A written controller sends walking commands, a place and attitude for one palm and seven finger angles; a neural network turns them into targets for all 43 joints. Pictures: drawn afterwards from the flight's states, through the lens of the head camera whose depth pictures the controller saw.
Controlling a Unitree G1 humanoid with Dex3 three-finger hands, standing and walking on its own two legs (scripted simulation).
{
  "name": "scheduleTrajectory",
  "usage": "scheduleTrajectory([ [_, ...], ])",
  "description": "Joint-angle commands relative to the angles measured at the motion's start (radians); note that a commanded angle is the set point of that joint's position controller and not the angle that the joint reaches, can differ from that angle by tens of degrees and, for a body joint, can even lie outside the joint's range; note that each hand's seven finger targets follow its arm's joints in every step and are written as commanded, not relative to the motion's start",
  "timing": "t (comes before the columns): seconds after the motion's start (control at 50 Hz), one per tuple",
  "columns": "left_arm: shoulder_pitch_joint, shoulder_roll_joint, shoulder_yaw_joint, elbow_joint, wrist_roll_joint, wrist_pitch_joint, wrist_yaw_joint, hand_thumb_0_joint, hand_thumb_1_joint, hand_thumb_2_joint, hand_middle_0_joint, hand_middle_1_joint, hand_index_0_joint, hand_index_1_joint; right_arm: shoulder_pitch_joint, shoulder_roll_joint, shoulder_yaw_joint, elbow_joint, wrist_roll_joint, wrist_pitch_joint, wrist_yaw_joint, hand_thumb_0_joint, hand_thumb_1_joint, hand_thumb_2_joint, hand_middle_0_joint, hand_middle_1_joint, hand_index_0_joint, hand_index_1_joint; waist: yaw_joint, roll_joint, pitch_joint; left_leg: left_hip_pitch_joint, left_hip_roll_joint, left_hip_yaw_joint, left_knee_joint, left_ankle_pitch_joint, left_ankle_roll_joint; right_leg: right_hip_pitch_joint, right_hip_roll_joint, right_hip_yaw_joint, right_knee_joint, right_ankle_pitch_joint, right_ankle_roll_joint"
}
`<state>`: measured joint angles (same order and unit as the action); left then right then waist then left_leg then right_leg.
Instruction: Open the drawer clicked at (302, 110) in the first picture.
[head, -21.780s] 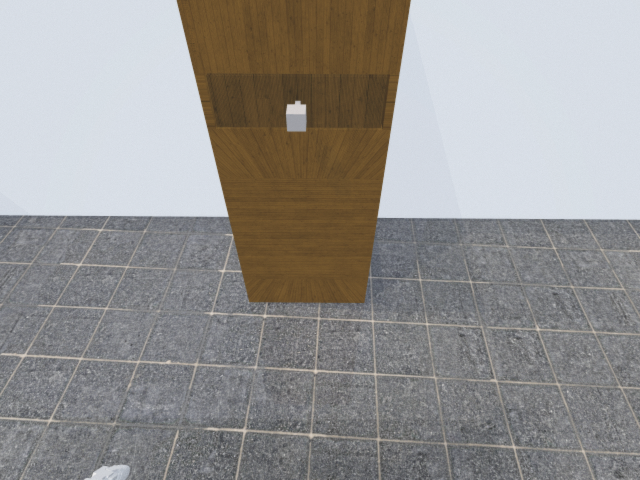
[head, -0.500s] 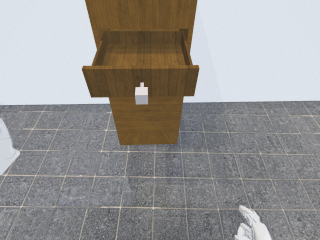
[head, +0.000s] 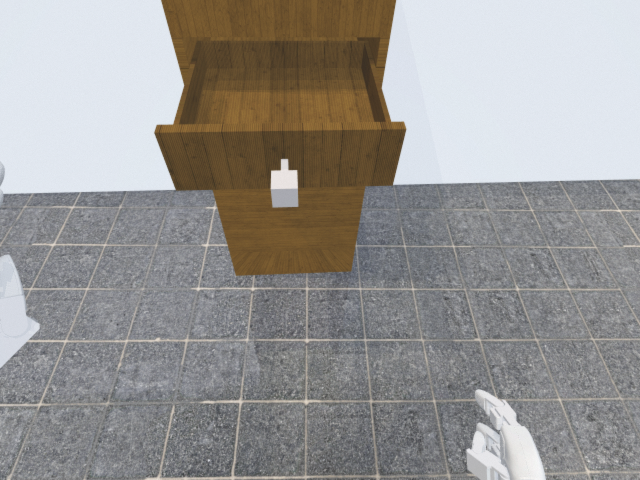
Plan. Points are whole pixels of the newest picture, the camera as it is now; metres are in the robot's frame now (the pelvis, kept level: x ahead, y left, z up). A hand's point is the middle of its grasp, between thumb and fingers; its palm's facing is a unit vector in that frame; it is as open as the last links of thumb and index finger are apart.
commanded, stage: stop stepping back and stand still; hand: left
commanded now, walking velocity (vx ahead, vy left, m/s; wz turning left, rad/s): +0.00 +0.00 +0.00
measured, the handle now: (284, 179) +0.54 +0.09 +0.04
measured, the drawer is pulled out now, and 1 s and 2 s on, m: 0.30 0.30 0.30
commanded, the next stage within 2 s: let the arm hang, fingers relaxed in 0.60 s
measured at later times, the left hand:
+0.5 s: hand out of the picture +0.17 +0.25 +0.21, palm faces +0.41 -0.77 -0.48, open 7.4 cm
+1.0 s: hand out of the picture +0.01 +0.17 -0.18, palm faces -0.02 -0.98 -0.19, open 7.3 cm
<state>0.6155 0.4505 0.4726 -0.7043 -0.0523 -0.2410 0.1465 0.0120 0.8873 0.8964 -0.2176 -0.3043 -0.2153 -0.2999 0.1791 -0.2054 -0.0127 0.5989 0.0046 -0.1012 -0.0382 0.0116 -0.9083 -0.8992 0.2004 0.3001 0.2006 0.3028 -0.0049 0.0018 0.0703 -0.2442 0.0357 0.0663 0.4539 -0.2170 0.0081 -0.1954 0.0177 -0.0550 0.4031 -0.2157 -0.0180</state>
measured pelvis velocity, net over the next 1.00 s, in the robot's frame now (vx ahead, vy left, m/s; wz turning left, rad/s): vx -0.04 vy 0.00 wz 0.02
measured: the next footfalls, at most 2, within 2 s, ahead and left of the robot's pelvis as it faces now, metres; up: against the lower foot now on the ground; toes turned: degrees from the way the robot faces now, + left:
none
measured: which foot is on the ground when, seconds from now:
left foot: down 0.00-1.00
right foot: down 0.00-1.00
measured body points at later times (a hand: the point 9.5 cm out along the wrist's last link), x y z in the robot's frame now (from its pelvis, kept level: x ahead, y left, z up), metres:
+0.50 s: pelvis -0.02 +0.01 +0.00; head +0.00 +0.01 +0.45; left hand +0.14 +0.29 +0.23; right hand +0.14 -0.22 -0.09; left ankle +0.01 +0.11 -0.74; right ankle +0.00 -0.11 -0.74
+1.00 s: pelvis -0.04 +0.00 -0.01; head -0.01 +0.00 +0.44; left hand +0.01 +0.23 -0.16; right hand +0.05 -0.26 -0.15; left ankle +0.01 +0.11 -0.74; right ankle +0.00 -0.11 -0.74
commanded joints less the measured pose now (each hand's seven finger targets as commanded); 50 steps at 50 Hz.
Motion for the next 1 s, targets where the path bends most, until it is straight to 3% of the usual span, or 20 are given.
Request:
scheduleTrajectory([
  [0.0,0.005,0.160,0.137,-0.186,-0.012,-0.055,0.033,0.000,0.900,0.900,-0.200,-0.300,-0.200,-0.300,-0.052,-0.117,-0.044,-0.140,0.003,-0.049,-0.016,0.000,-0.900,-0.900,0.200,0.300,0.200,0.300,-0.001,0.073,-0.182,0.047,0.053,-0.070,-0.071,0.214,0.000,0.086,-0.044,0.072,-0.032,0.234,0.019],
  [0.14,-0.020,0.128,0.099,-0.161,-0.008,-0.051,0.029,0.000,0.900,0.900,-0.200,-0.300,-0.200,-0.300,-0.051,-0.116,-0.037,-0.140,0.002,-0.055,-0.019,0.000,-0.900,-0.900,0.200,0.300,0.200,0.300,0.000,0.072,-0.152,0.012,0.049,-0.077,-0.108,0.131,-0.002,0.076,-0.034,0.062,-0.049,0.156,0.025],
  [0.2,-0.033,0.150,0.112,-0.168,-0.005,-0.052,0.031,0.000,0.900,0.900,-0.200,-0.300,-0.200,-0.300,-0.054,-0.116,-0.037,-0.139,-0.001,-0.057,-0.022,0.000,-0.900,-0.900,0.200,0.300,0.200,0.300,0.003,0.070,-0.143,-0.005,0.046,-0.081,-0.128,0.067,-0.001,0.071,-0.031,0.059,-0.060,0.111,0.027],
  [0.26,-0.033,0.129,0.097,-0.149,-0.004,-0.051,0.029,0.000,0.900,0.900,-0.200,-0.300,-0.200,-0.300,-0.053,-0.112,-0.034,-0.137,-0.001,-0.058,-0.022,0.000,-0.900,-0.900,0.200,0.300,0.200,0.300,0.001,0.040,-0.131,-0.013,0.039,-0.077,-0.130,0.013,-0.001,0.059,-0.033,0.069,-0.081,0.082,0.027],
  [0.4,-0.053,0.141,0.099,-0.149,0.000,-0.051,0.032,0.000,0.900,0.900,-0.200,-0.300,-0.200,-0.300,-0.052,-0.115,-0.035,-0.135,-0.003,-0.060,-0.024,0.000,-0.900,-0.900,0.200,0.300,0.200,0.300,0.000,0.065,-0.116,-0.025,0.030,-0.078,-0.148,-0.049,-0.005,0.045,-0.028,0.070,-0.107,0.027,0.025],
  [0.42,-0.048,0.124,0.087,-0.142,-0.001,-0.051,0.031,0.000,0.900,0.900,-0.200,-0.300,-0.200,-0.300,-0.050,-0.111,-0.033,-0.135,-0.003,-0.061,-0.024,0.000,-0.900,-0.900,0.200,0.300,0.200,0.300,0.000,0.045,-0.113,-0.029,0.031,-0.082,-0.151,-0.055,-0.004,0.050,-0.027,0.067,-0.107,0.022,0.026],
  [0.66,-0.019,0.131,0.097,-0.163,0.001,-0.055,0.032,0.000,0.900,0.900,-0.200,-0.300,-0.200,-0.300,-0.044,-0.115,-0.036,-0.136,-0.002,-0.066,-0.023,0.000,-0.900,-0.900,0.200,0.300,0.200,0.300,0.005,0.069,-0.147,-0.022,0.032,-0.084,-0.144,0.041,-0.007,0.090,-0.019,0.044,-0.074,0.084,0.030],
  [0.68,-0.115,-0.060,-0.389,0.780,0.074,0.103,-0.106,0.000,0.900,0.900,-0.200,-0.300,-0.200,-0.300,-0.144,-0.311,-0.073,0.115,0.032,-0.129,0.057,0.000,-0.900,-0.900,0.200,0.300,0.200,0.300,-0.046,0.103,-0.051,-0.118,0.078,-0.136,0.013,0.233,0.005,-0.079,-0.107,-0.005,0.115,0.147,-0.001],
  [0.7,-0.125,-0.059,-0.354,0.831,0.083,0.192,-0.131,0.000,0.900,0.900,-0.200,-0.300,-0.200,-0.300,-0.047,-0.270,-0.086,0.153,0.009,-0.061,0.053,0.000,-0.900,-0.900,0.200,0.300,0.200,0.300,-0.028,0.093,-0.145,-0.017,0.105,-0.107,0.008,0.391,-0.002,-0.105,-0.111,0.066,0.080,0.127,-0.003],
  [0.72,-0.163,-0.060,-0.361,0.847,0.082,0.214,-0.135,0.000,0.900,0.900,-0.200,-0.300,-0.200,-0.300,-0.013,-0.270,-0.080,0.151,-0.003,-0.029,0.049,0.000,-0.900,-0.900,0.200,0.300,0.200,0.300,-0.026,0.061,-0.179,-0.042,0.136,-0.155,0.004,0.359,0.028,-0.095,-0.087,0.045,0.137,0.024,-0.012],
  [0.76,-0.229,-0.042,-0.367,0.943,0.086,0.223,-0.138,0.000,0.900,0.900,-0.200,-0.300,-0.200,-0.300,-0.045,-0.272,-0.059,0.142,-0.012,0.013,0.042,0.000,-0.900,-0.900,0.200,0.300,0.200,0.300,-0.009,-0.046,-0.150,-0.125,0.163,-0.221,-0.046,0.264,0.085,-0.057,-0.058,0.058,0.209,-0.075,-0.016],
  [0.78,-0.248,-0.041,-0.372,1.013,0.088,0.226,-0.140,0.000,0.900,0.900,-0.200,-0.300,-0.200,-0.300,-0.059,-0.268,-0.051,0.151,-0.020,0.026,0.041,0.000,-0.900,-0.900,0.200,0.300,0.200,0.300,0.000,-0.092,-0.147,-0.146,0.160,-0.224,-0.048,0.211,0.091,-0.025,-0.062,0.067,0.199,-0.070,-0.018],
  [0.82,-0.282,-0.056,-0.388,1.165,0.090,0.236,-0.139,0.000,0.900,0.900,-0.200,-0.300,-0.200,-0.300,-0.055,-0.220,-0.036,0.174,-0.028,0.054,0.042,0.000,-0.900,-0.900,0.200,0.300,0.200,0.300,0.010,-0.145,-0.138,-0.133,0.111,-0.182,-0.035,0.112,0.064,-0.008,-0.093,0.089,0.117,-0.025,-0.018],
  [0.86,-0.335,-0.058,-0.407,1.310,0.087,0.247,-0.137,0.000,0.900,0.900,-0.200,-0.300,-0.200,-0.300,-0.030,-0.158,-0.021,0.214,-0.028,0.087,0.039,0.000,-0.900,-0.900,0.200,0.300,0.200,0.300,-0.008,-0.192,-0.117,-0.064,0.029,-0.110,0.035,0.004,0.027,-0.080,-0.164,0.168,-0.012,-0.049,-0.040],
  [0.88,-0.373,-0.052,-0.416,1.370,0.083,0.249,-0.135,0.000,0.900,0.900,-0.200,-0.300,-0.200,-0.300,-0.018,-0.140,-0.016,0.234,-0.030,0.101,0.038,0.000,-0.900,-0.900,0.200,0.300,0.200,0.300,-0.020,-0.181,-0.098,-0.011,0.000,-0.076,0.068,-0.035,0.015,-0.141,-0.191,0.194,-0.068,-0.105,-0.060],
  [0.92,-0.424,-0.059,-0.427,1.463,0.078,0.253,-0.130,0.000,0.900,0.900,-0.200,-0.300,-0.200,-0.300,0.016,-0.113,-0.009,0.279,-0.032,0.114,0.035,0.000,-0.900,-0.900,0.200,0.300,0.200,0.300,-0.035,-0.051,-0.073,0.046,0.003,-0.065,0.063,-0.026,0.008,-0.188,-0.184,0.190,-0.095,-0.178,-0.071],
  [0.96,-0.404,-0.088,-0.433,1.554,0.072,0.252,-0.129,0.000,0.900,0.900,-0.200,-0.300,-0.200,-0.300,0.027,-0.100,-0.005,0.319,-0.032,0.115,0.028,0.000,-0.900,-0.900,0.200,0.300,0.200,0.300,-0.024,0.080,-0.051,0.021,0.036,-0.107,-0.019,-0.037,0.013,-0.159,-0.137,0.159,-0.070,-0.194,-0.051],
  [0.98,-0.378,-0.098,-0.432,1.594,0.070,0.250,-0.129,0.000,0.900,0.900,-0.200,-0.300,-0.200,-0.300,0.032,-0.098,-0.004,0.335,-0.031,0.114,0.024,0.000,-0.900,-0.900,0.200,0.300,0.200,0.300,-0.014,0.114,-0.049,-0.016,0.049,-0.123,-0.058,-0.071,0.017,-0.113,-0.118,0.147,-0.061,-0.181,-0.041],
])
